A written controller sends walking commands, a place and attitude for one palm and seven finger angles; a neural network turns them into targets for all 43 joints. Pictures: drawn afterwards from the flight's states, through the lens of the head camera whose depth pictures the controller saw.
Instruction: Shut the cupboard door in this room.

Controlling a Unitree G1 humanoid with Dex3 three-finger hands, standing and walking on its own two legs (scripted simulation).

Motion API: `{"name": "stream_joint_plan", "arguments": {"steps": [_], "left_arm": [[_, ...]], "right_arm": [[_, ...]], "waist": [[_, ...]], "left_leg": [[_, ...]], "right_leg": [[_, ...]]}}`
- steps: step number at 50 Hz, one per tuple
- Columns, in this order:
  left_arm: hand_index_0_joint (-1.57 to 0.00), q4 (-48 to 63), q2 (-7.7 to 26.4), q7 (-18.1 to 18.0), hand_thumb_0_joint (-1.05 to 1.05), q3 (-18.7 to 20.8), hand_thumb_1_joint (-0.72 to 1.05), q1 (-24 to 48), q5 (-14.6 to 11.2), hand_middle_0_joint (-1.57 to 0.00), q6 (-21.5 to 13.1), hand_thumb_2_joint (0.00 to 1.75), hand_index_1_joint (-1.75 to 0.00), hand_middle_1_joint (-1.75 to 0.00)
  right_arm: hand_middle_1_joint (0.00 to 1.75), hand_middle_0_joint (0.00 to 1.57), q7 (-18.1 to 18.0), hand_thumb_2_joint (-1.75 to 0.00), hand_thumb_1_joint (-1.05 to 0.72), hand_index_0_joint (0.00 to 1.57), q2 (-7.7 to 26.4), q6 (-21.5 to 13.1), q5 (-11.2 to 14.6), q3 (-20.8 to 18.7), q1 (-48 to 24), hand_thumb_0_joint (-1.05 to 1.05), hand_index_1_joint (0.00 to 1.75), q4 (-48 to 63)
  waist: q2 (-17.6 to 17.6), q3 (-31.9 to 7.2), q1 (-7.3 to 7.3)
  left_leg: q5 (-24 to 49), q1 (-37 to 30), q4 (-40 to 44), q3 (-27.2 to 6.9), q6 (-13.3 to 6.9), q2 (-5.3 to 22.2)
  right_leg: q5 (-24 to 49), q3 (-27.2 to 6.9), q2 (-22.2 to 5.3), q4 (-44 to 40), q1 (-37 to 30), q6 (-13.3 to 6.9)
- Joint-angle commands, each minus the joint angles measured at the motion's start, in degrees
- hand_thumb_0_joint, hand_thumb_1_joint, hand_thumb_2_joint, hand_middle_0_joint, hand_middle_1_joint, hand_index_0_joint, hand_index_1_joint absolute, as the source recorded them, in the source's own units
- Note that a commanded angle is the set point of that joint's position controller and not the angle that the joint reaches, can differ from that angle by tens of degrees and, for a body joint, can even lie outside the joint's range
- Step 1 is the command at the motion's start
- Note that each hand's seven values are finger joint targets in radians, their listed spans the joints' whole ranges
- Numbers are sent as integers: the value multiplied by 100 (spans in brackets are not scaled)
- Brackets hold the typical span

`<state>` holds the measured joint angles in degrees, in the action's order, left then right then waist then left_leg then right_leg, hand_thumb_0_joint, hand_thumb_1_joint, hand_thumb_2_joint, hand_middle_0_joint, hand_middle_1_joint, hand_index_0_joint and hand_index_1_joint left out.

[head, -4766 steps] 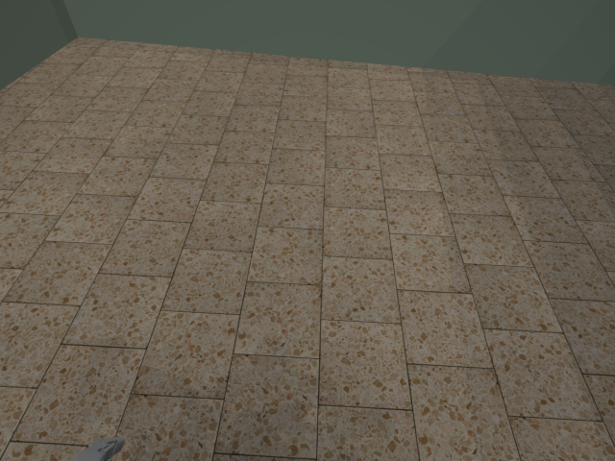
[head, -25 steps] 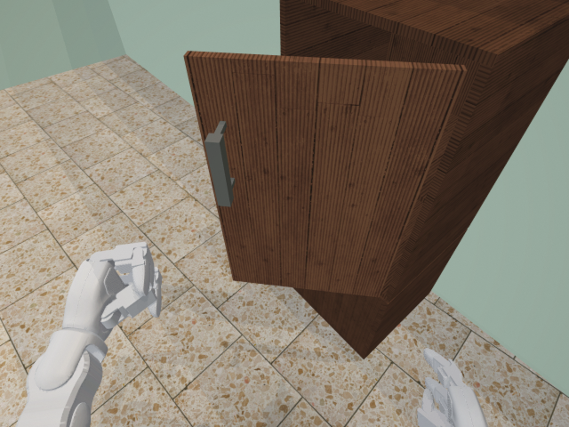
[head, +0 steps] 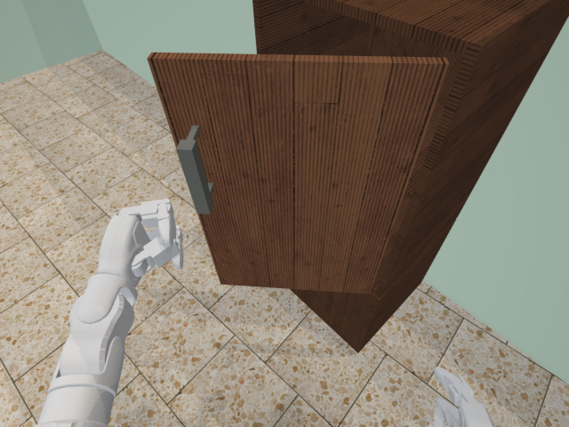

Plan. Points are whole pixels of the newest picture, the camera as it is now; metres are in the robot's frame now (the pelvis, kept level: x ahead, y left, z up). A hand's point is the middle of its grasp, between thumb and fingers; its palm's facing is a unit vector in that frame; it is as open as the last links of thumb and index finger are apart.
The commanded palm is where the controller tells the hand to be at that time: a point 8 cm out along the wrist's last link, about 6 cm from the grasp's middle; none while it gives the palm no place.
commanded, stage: bring the fist close to the handle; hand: left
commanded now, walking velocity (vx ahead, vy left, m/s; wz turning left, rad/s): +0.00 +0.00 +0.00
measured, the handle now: (199, 170) +0.47 +0.17 +0.10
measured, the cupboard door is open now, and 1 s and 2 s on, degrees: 42 42 23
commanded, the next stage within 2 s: push the door shut along its arc in 0.74 s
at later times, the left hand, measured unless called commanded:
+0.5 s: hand (202, 216) +0.37 +0.14 +0.11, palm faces -0.01 -1.00 -0.01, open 3.1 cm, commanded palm +0.35 +0.19 +0.11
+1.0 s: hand (208, 208) +0.38 +0.14 +0.11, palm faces -0.03 -1.00 -0.04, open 3.1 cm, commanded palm +0.37 +0.19 +0.11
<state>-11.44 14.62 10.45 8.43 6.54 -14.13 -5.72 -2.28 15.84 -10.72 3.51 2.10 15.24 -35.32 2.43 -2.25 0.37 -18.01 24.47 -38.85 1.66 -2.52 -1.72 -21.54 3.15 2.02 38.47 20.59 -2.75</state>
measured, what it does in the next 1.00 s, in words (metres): stands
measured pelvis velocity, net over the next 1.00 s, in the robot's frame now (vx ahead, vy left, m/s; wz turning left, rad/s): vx -0.01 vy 0.00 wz -0.01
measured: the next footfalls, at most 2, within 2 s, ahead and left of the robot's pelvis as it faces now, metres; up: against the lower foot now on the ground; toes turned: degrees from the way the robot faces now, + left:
none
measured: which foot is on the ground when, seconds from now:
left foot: down 0.00-1.00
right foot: down 0.00-1.00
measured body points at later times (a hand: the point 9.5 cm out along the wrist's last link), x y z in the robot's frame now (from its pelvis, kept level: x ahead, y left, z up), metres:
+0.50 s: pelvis +0.00 +0.01 +0.00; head +0.02 +0.00 +0.45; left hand +0.37 +0.20 +0.11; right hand +0.13 -0.24 -0.10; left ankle +0.02 +0.09 -0.72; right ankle -0.02 -0.09 -0.72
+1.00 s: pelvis -0.01 +0.00 +0.00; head +0.01 -0.01 +0.45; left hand +0.38 +0.19 +0.11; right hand +0.11 -0.25 -0.11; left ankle +0.02 +0.09 -0.72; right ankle -0.02 -0.09 -0.72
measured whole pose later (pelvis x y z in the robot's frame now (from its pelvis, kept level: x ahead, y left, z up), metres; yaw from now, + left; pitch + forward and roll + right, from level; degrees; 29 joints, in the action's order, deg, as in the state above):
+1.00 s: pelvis -0.01 +0.00 +0.00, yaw -1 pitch +4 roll +0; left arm -35.2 13.8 5.3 6.4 26.7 -10.0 -10.7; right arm -1.8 14.7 -4.0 3.1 2.3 15.1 -36.7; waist 1.6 -2.4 -2.1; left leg -16.9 26.3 -39.0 2.0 -2.7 -1.4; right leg -20.3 2.8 2.2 38.7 22.6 -2.7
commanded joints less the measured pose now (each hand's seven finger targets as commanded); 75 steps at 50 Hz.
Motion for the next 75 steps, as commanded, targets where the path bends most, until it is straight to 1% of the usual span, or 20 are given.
{"name": "stream_joint_plan", "arguments": {"steps": [1,4,8,9,12,14,17,21,22,24,28,33,41,48,53,54,63,66,68,75], "left_arm": [[-130,1098,708,-36,0,184,90,1949,-67,-130,-218,90,-150,-150],[-130,1252,980,-324,0,409,90,2419,29,-130,-374,90,-150,-150],[-130,973,661,-551,0,207,90,2636,156,-130,-507,90,-150,-150],[-130,689,921,-601,0,415,90,2590,207,-130,-488,90,-150,-150],[-130,311,461,-529,0,6,90,2683,232,-130,-367,90,-150,-150],[-130,-79,562,-493,0,138,90,2492,220,-130,-228,90,-150,-150],[-130,-209,419,-489,0,-11,90,3253,189,-130,-163,90,-150,-150],[-130,182,712,-600,0,322,90,3029,204,-130,-467,90,-150,-150],[-130,361,484,-605,0,84,90,3257,212,-130,-574,90,-150,-150],[-130,234,760,-667,0,281,90,3189,278,-130,-698,90,-150,-150],[-130,101,406,-664,0,-18,90,3165,310,-130,-740,90,-150,-150],[-130,-324,441,-660,0,-33,90,3401,300,-130,-537,90,-150,-150],[-130,-410,641,-771,0,110,90,4006,308,-130,-860,90,-150,-150],[-130,-1350,780,-438,0,14,90,4622,353,-130,-826,90,-150,-150],[-130,-1419,759,-236,0,7,90,5159,230,-130,-1015,90,-150,-150],[-130,-1568,896,-220,0,125,90,5073,237,-130,-1045,90,-150,-150],[-130,-2497,881,127,0,-110,90,6373,218,-130,-1332,90,-150,-150],[-130,-2815,1138,233,0,44,90,6771,222,-130,-1393,90,-150,-150],[-130,-3020,982,346,0,-116,90,6910,215,-130,-1425,90,-150,-150],[-130,-3674,1053,559,0,-88,90,7469,173,-130,-1495,90,-150,-150]], "right_arm": [[30,20,-79,-90,-90,20,653,-203,21,-280,-434,0,30,851],[30,20,-88,-90,-90,20,651,-136,-35,-271,-430,0,30,776],[30,20,-11,-90,-90,20,558,-46,-51,-252,-419,0,30,713],[30,20,-13,-90,-90,20,607,4,-61,-276,-366,0,30,657],[30,20,34,-90,-90,20,585,101,-27,-278,-359,0,30,690],[30,20,43,-90,-90,20,642,182,-20,-306,-301,0,30,705],[30,20,28,-90,-90,20,627,289,-1,-295,-299,0,30,701],[30,20,44,-90,-90,20,596,325,-44,-303,-340,0,30,816],[30,20,60,-90,-90,20,569,313,-46,-293,-350,0,30,823],[30,20,52,-90,-90,20,620,331,-62,-318,-283,0,30,748],[30,20,75,-90,-90,20,594,342,-31,-348,-294,0,30,722],[30,20,37,-90,-90,20,633,410,-1,-332,-292,0,30,678],[30,20,-6,-90,-90,20,600,390,-31,-298,-339,0,30,642],[30,20,-17,-90,-90,20,672,470,3,-299,-185,0,30,530],[30,20,-10,-90,-90,20,685,435,-7,-325,-90,0,30,534],[30,20,-13,-90,-90,20,723,444,-21,-348,3,0,30,505],[30,20,-27,-90,-90,20,782,464,10,-372,228,0,30,271],[30,20,-42,-90,-90,20,834,450,-7,-377,334,0,30,168],[30,20,-35,-90,-90,20,835,435,-6,-376,395,0,30,125],[30,20,-11,-90,-90,20,948,423,-54,-408,679,0,30,-43]], "waist": [[-449,-1333,-126],[-317,-1638,-99],[21,-1743,-98],[-224,-1706,-102],[-114,-1566,-139],[-344,-1519,-99],[-386,-1400,-227],[-251,-1868,10],[-108,-1931,-64],[-250,-1828,-68],[-133,-1634,-152],[-257,-1322,-211],[-197,-1522,-213],[-333,-1241,-424],[38,-1868,-390],[-157,-1962,-388],[-400,-1577,-731],[-55,-1810,-740],[24,-1936,-798],[-73,-2169,-960]], "left_leg": [[1172,-953,337,-348,-6,139],[1397,-1126,300,-365,5,160],[1736,-1312,277,-349,57,179],[1736,-1222,258,-361,49,205],[1700,-1197,290,-345,67,191],[1703,-1107,280,-337,54,192],[1504,-1061,303,-332,50,181],[1805,-1221,317,-319,65,181],[1850,-1326,307,-312,63,183],[1792,-1283,303,-337,65,227],[1513,-1288,345,-339,66,221],[974,-1076,460,-380,60,205],[763,-1107,475,-361,44,181],[560,-858,424,-351,20,153],[959,-1236,327,-398,44,135],[1067,-1273,288,-425,43,155],[687,-906,188,-413,-10,124],[697,-1008,140,-478,11,114],[771,-1096,85,-514,20,114],[904,-1060,-37,-647,37,153]], "right_leg": [[1883,-343,-196,-566,-71,232],[2006,-329,-175,-467,-131,199],[2240,-254,-154,-359,-61,150],[2244,-260,-145,-364,-98,157],[2249,-229,-144,-384,15,154],[2293,-240,-140,-439,-51,169],[2158,-241,-141,-490,101,177],[2378,-269,-143,-400,-248,123],[2380,-250,-129,-367,-176,125],[2206,-242,-90,-382,-111,124],[1943,-235,-74,-438,109,129],[1453,-235,-75,-593,229,133],[1221,-299,-86,-622,168,129],[1143,-363,-99,-691,385,168],[1508,-324,-84,-536,313,112],[1579,-299,-65,-498,282,116],[1328,-364,-59,-522,735,179],[1252,-360,-65,-448,850,146],[1263,-341,-53,-408,971,132],[1262,-273,-21,-241,1269,114]]}}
